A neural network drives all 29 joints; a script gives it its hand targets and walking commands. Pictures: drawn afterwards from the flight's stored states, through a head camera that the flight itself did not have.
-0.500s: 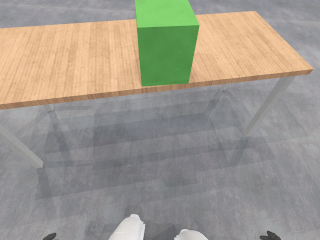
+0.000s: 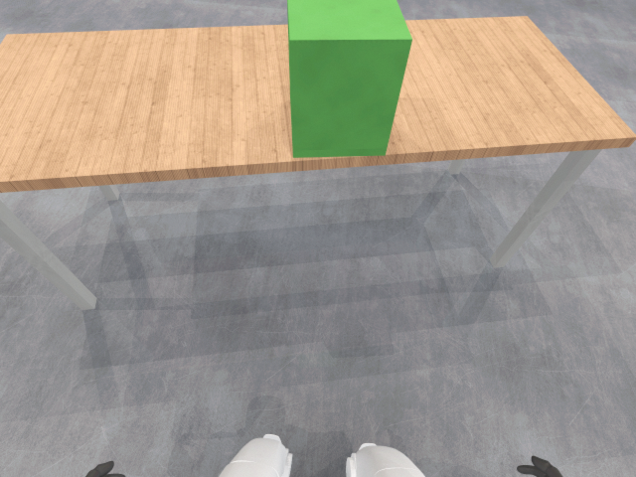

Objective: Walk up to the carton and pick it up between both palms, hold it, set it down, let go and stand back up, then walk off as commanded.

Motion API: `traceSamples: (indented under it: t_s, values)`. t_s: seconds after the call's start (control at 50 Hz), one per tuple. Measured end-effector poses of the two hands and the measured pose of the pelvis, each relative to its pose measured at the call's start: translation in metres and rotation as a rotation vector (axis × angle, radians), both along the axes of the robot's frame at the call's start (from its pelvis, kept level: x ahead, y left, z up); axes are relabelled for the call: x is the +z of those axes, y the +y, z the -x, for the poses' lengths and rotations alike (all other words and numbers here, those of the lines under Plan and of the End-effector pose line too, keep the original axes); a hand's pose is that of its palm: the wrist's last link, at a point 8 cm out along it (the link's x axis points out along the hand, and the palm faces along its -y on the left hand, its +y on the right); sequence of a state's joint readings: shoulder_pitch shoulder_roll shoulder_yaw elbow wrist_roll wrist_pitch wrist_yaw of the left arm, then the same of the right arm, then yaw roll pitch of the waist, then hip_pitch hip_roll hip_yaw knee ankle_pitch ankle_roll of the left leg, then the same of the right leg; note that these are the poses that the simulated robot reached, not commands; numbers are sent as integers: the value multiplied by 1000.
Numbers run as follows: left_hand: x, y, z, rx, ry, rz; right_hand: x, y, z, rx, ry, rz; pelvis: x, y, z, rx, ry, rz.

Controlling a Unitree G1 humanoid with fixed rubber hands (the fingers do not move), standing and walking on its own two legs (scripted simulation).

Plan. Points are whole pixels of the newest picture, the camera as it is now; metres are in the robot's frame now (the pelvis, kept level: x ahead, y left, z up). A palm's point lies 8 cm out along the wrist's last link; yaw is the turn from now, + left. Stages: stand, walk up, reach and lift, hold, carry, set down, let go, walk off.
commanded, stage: walk off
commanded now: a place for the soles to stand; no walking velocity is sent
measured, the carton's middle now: (339, 74) +0.84 -0.01 +0.02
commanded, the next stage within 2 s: none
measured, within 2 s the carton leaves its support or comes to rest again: neither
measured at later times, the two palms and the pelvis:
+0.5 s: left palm out of the picture +0.07 +0.29 -0.11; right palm out of the picture +0.10 -0.32 -0.10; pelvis -0.01 -0.02 +0.00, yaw +0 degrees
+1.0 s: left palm out of the picture +0.06 +0.30 -0.11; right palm out of the picture +0.10 -0.30 -0.09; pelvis -0.02 -0.01 +0.00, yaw +0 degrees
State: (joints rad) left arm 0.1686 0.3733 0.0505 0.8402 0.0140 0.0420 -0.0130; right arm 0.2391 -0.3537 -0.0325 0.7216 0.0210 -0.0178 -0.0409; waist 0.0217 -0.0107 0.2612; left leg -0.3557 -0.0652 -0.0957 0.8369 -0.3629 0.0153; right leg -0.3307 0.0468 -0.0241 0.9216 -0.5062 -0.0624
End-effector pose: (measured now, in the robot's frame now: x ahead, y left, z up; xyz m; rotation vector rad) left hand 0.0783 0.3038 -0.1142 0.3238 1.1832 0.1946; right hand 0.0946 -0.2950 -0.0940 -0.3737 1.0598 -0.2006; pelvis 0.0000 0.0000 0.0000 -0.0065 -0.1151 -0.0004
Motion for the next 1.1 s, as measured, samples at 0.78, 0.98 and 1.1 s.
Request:
traceSamples:
  t_s: [0.78,0.98,1.1]
  values:
    - [-6,6,9,-10,-8,1,7,9,-2,36,-20,9,1,4,16,-4,23,26]
    - [4,-5,14,-19,-39,-20,5,-6,-1,21,-38,-6,2,-9,23,-2,31,9]
    - [-1,3,16,-17,-46,-11,6,0,0,14,-46,8,-1,0,26,1,30,19]
